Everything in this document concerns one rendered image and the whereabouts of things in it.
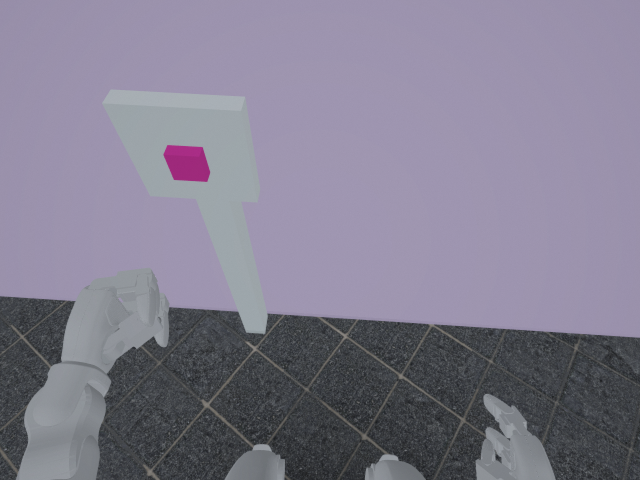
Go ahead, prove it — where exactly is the right robot shin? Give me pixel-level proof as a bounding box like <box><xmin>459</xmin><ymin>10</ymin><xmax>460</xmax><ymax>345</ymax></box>
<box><xmin>378</xmin><ymin>454</ymin><xmax>399</xmax><ymax>462</ymax></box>

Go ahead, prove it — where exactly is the left robot forearm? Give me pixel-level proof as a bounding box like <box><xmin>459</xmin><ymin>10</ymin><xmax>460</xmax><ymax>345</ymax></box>
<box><xmin>16</xmin><ymin>361</ymin><xmax>111</xmax><ymax>480</ymax></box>

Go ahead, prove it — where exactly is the robot shin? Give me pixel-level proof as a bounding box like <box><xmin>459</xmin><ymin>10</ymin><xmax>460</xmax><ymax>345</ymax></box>
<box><xmin>252</xmin><ymin>444</ymin><xmax>272</xmax><ymax>452</ymax></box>
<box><xmin>378</xmin><ymin>454</ymin><xmax>399</xmax><ymax>462</ymax></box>

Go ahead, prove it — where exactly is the right robot hand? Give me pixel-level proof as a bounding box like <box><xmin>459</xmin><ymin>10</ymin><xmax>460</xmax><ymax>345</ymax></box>
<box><xmin>476</xmin><ymin>394</ymin><xmax>556</xmax><ymax>480</ymax></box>

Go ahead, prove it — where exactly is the panel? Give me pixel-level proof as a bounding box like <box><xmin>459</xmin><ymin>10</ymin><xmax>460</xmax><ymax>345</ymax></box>
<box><xmin>102</xmin><ymin>89</ymin><xmax>268</xmax><ymax>334</ymax></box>

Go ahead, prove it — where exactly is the button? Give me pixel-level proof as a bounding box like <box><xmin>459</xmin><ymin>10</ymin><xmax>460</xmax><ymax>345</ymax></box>
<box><xmin>163</xmin><ymin>145</ymin><xmax>210</xmax><ymax>182</ymax></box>

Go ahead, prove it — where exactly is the left robot hand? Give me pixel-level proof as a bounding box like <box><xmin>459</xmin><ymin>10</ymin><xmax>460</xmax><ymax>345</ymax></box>
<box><xmin>61</xmin><ymin>268</ymin><xmax>170</xmax><ymax>374</ymax></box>

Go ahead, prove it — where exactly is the left robot shin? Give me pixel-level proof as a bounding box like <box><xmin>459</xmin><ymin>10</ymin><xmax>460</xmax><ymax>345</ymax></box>
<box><xmin>252</xmin><ymin>444</ymin><xmax>272</xmax><ymax>452</ymax></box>

